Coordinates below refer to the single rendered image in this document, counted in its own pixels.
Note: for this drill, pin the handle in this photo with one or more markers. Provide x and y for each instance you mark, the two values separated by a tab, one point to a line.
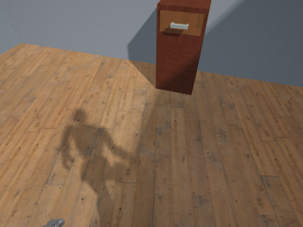
179	26

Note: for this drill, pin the drawer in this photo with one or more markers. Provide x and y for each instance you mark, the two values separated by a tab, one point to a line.
195	22

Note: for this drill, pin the cabinet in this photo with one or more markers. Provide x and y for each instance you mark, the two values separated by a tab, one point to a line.
178	55

